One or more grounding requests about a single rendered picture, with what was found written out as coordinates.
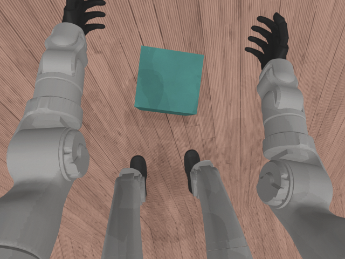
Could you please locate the robot right upper arm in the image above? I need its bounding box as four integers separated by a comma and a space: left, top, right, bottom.
256, 159, 345, 259

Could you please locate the right robot thigh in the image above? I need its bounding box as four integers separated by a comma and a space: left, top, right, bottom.
190, 165, 253, 259

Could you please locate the carton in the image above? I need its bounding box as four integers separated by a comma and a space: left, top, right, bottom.
134, 45, 204, 116

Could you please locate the robot left forearm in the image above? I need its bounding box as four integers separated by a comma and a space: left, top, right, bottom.
6, 22, 88, 175

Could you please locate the robot left upper arm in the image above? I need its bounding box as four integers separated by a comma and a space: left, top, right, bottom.
0, 127, 89, 259

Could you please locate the robot right hand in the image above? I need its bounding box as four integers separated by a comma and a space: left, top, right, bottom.
245, 12, 289, 70

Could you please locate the robot left hand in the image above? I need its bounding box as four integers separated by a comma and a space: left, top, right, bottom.
62, 0, 106, 35

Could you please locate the right robot shin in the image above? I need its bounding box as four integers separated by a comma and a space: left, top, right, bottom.
191, 160, 220, 175

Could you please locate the robot right forearm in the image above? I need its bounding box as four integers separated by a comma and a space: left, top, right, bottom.
257, 58, 333, 197

